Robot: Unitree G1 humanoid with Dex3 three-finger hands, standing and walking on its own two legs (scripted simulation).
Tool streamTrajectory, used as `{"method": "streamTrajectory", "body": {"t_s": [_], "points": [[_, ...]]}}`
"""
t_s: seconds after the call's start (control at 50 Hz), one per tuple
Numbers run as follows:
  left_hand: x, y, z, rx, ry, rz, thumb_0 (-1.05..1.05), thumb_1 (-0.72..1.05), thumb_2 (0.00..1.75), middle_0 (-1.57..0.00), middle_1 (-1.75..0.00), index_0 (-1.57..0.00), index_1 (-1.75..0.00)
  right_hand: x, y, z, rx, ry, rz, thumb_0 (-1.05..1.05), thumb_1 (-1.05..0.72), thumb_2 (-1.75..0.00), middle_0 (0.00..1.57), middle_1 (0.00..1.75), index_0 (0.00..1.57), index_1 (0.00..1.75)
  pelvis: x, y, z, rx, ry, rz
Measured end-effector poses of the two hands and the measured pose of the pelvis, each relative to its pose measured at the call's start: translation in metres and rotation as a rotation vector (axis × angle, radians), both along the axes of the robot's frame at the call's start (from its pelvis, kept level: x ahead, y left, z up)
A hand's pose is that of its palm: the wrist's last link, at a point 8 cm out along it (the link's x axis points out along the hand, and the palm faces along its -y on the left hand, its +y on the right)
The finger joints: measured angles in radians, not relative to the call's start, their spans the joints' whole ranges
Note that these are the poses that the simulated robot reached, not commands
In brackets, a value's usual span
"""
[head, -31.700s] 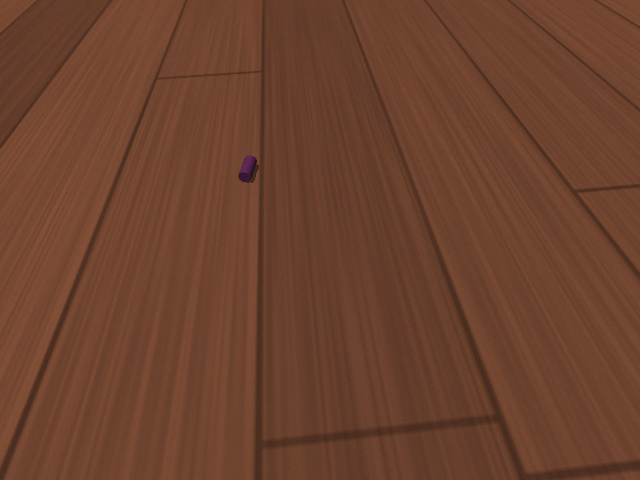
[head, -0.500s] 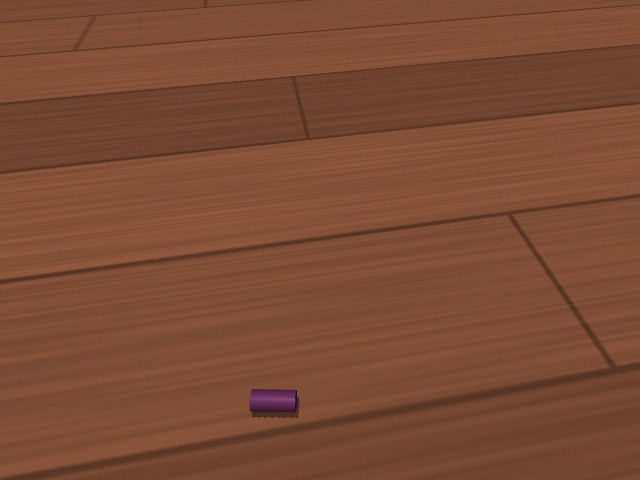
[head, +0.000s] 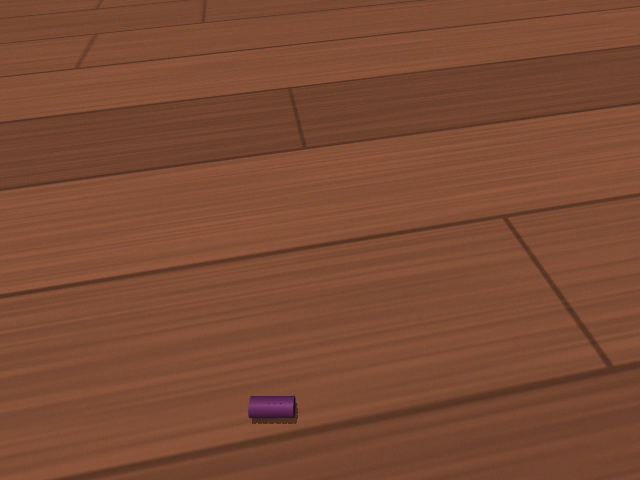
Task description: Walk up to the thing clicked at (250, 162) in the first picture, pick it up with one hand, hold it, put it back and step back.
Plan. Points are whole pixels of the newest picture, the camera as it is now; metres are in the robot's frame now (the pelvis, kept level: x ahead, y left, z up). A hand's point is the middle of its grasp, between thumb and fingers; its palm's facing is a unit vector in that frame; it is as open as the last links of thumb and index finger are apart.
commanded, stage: stand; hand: left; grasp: from above
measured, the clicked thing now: (272, 406) +0.47 +0.22 -0.75
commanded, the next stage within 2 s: step back in 1.48 s
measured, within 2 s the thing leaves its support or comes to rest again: neither
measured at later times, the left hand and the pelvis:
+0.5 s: hand out of the picture +0.08 +0.23 -0.16, palm faces +0.01 -0.94 -0.33, open 7.4 cm; pelvis +0.01 -0.01 +0.00, yaw -1 degrees
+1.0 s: hand out of the picture +0.09 +0.24 -0.15, palm faces +0.00 -0.94 -0.33, open 7.4 cm; pelvis +0.02 -0.01 +0.00, yaw -1 degrees
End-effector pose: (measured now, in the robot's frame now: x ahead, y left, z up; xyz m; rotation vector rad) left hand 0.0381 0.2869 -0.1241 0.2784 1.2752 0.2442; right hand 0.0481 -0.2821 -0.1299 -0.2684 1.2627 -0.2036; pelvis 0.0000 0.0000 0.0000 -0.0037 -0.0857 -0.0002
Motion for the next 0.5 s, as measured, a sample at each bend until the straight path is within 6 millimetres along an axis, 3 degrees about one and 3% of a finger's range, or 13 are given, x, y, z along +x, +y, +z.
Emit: {"method": "streamTrajectory", "body": {"t_s": [0.5], "points": [[0.035, -0.008, 0.004, -0.008, -0.021, -0.022, 0.01, 0.91, 0.9, -0.2, -0.3, -0.21, -0.3, 0.017, -0.011, 0.003, -0.007, 0.003, 0.01, 0.01, -0.9, -0.9, 0.2, 0.3, 0.2, 0.3, 0.013, -0.008, 0.003, 0.002, 0.022, -0.01]]}}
